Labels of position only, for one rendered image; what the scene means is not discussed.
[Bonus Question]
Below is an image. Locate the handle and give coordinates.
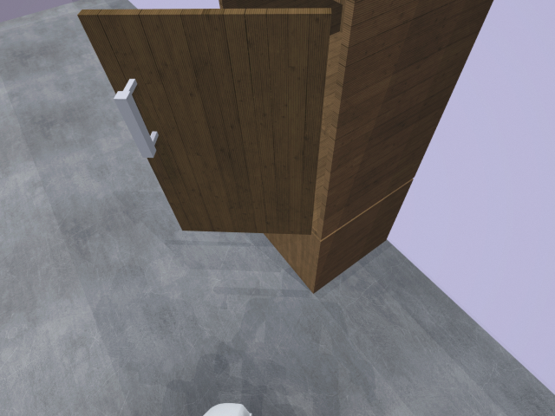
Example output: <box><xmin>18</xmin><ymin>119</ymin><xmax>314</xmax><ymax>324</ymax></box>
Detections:
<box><xmin>114</xmin><ymin>79</ymin><xmax>159</xmax><ymax>158</ymax></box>

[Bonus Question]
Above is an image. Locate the cupboard door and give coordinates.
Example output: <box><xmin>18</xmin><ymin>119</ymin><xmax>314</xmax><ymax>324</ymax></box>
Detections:
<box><xmin>78</xmin><ymin>8</ymin><xmax>332</xmax><ymax>235</ymax></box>

